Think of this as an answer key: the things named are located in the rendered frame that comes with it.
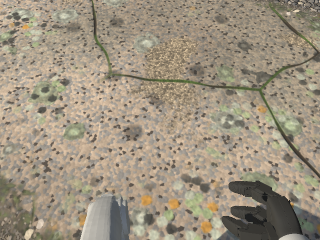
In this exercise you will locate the left robot thigh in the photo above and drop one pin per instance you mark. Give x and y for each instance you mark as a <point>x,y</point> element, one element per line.
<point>107,219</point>

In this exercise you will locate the right robot hand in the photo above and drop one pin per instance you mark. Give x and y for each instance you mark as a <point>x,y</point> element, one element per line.
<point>277,220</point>

